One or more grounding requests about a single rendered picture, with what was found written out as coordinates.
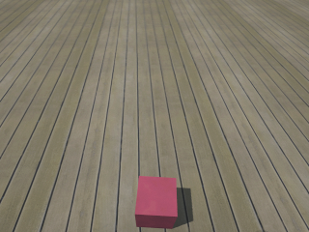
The carton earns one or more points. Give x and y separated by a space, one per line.
156 202

